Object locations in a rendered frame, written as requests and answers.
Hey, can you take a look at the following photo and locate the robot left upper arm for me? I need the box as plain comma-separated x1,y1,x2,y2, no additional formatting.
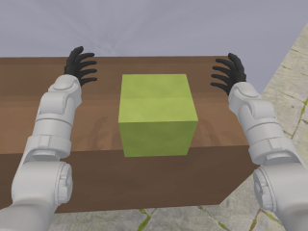
0,161,73,231

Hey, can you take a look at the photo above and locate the left robot forearm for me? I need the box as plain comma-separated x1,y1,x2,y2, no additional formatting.
11,74,82,200

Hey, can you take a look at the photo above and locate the right robot hand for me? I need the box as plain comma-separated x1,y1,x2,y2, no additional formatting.
210,53,246,96

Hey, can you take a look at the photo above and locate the robot right upper arm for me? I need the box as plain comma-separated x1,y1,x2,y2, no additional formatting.
253,162,308,231

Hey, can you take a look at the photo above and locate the left robot hand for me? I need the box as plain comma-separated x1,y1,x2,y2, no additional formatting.
64,46,97,87

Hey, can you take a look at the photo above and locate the right robot forearm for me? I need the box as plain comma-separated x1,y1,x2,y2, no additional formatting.
228,82,308,171

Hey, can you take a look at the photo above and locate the pedestal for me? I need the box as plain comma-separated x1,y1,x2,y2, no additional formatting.
0,56,260,214

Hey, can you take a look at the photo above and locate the carton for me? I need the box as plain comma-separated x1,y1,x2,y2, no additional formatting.
118,74,198,157

